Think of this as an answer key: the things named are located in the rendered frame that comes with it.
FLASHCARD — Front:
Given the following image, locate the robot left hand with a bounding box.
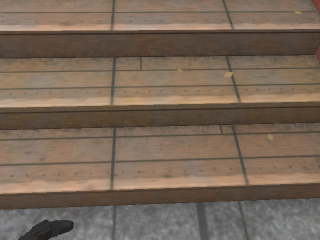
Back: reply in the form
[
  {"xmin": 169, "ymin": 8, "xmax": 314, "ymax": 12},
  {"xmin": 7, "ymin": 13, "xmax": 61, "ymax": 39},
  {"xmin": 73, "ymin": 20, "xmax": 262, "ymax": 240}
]
[{"xmin": 18, "ymin": 219, "xmax": 74, "ymax": 240}]

